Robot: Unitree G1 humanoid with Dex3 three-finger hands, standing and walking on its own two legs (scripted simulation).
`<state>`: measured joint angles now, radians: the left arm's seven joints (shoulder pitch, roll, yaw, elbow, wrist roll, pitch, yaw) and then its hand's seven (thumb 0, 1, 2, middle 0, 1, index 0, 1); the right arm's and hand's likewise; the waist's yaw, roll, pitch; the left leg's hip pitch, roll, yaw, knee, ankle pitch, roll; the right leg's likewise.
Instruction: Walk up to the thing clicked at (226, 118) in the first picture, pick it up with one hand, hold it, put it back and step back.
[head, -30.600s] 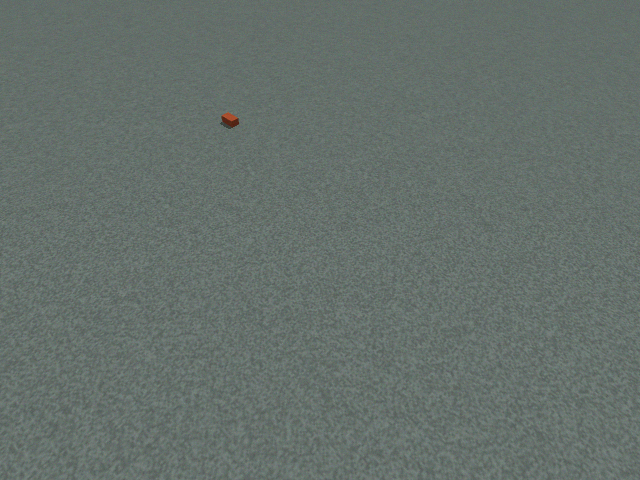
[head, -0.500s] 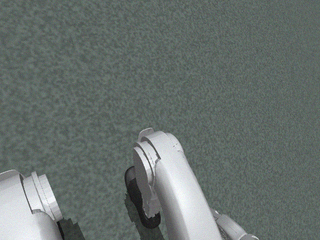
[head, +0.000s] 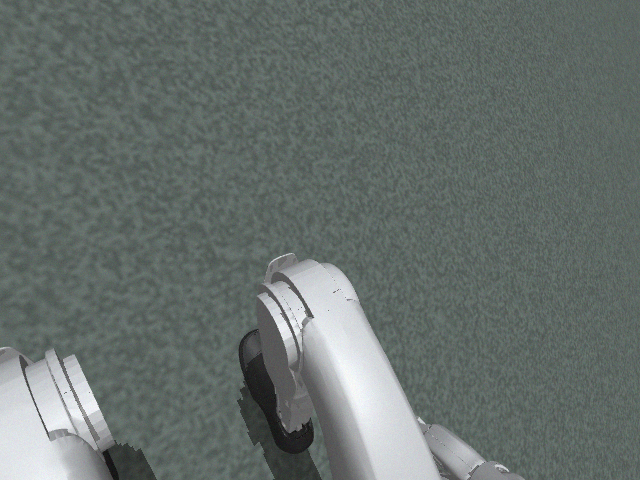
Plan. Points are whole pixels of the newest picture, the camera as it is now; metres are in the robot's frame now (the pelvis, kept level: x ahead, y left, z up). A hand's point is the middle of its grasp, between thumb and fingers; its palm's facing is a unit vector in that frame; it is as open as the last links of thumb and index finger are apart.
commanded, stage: open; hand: left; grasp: from above
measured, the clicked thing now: out of the picture +0.44 +0.35 -0.28
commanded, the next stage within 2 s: withdraw in 0.86 s
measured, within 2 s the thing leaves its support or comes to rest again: neither
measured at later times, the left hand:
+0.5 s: hand out of the picture +0.44 +0.34 -0.25, palm faces -0.42 -0.17 -0.89, open 10.8 cm
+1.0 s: hand out of the picture +0.43 +0.34 -0.25, palm faces -0.44 -0.18 -0.88, open 12.8 cm
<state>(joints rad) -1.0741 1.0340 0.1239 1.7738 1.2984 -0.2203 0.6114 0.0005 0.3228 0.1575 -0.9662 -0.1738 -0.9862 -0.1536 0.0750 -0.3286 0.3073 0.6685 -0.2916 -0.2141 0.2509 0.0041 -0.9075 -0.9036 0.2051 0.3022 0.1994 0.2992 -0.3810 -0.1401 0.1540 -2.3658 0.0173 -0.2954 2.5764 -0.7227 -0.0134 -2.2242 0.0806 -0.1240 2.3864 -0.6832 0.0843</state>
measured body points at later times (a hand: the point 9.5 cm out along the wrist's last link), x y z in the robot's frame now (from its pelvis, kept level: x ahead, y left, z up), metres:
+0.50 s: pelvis +0.00 +0.00 +0.00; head +0.27 +0.14 +0.33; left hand +0.45 +0.34 -0.20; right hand +0.07 -0.25 -0.05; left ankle +0.06 +0.13 -0.26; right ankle +0.12 -0.14 -0.26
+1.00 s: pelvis +0.00 +0.00 +0.00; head +0.27 +0.15 +0.33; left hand +0.45 +0.35 -0.20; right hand +0.07 -0.25 -0.05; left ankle +0.06 +0.13 -0.26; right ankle +0.12 -0.14 -0.26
